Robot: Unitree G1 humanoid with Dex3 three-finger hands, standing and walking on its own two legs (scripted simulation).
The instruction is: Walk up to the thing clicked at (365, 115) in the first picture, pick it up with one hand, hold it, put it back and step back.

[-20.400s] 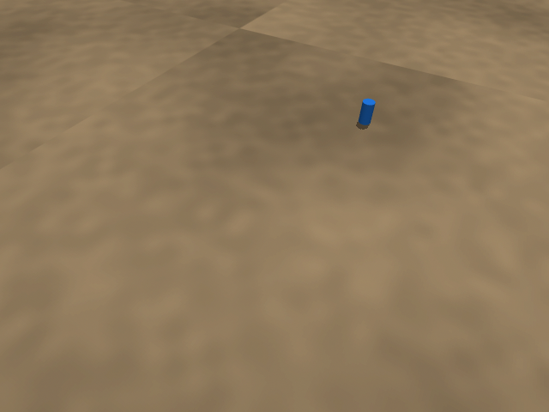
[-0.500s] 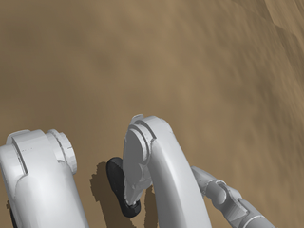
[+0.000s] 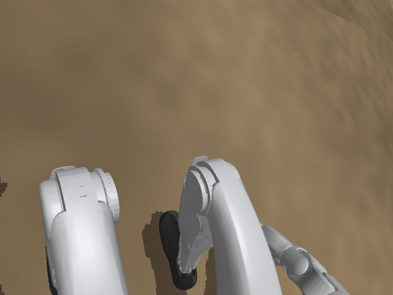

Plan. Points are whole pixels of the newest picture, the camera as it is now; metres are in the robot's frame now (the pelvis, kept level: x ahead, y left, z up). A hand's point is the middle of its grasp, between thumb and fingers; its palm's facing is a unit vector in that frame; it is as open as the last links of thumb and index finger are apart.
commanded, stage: settle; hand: left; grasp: from the side
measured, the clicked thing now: out of the picture +0.40 +0.35 -0.16
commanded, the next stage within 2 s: lift in 1.40 s
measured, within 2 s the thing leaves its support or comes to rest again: neither
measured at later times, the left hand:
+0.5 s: hand out of the picture +0.37 +0.34 -0.03, palm faces +0.45 -0.89 -0.04, open 10.9 cm
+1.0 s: hand out of the picture +0.38 +0.32 +0.03, palm faces +0.44 -0.90 -0.04, open 10.9 cm
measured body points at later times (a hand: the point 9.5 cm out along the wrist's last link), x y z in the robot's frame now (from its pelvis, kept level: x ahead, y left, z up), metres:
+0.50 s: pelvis +0.01 -0.01 +0.04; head +0.19 +0.12 +0.43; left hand +0.34 +0.39 -0.02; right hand +0.22 -0.23 -0.06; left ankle +0.08 +0.12 -0.26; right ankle +0.14 -0.13 -0.26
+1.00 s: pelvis +0.02 -0.03 +0.06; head +0.21 +0.07 +0.46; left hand +0.35 +0.37 +0.03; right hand +0.21 -0.26 -0.06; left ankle +0.08 +0.12 -0.26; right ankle +0.14 -0.13 -0.26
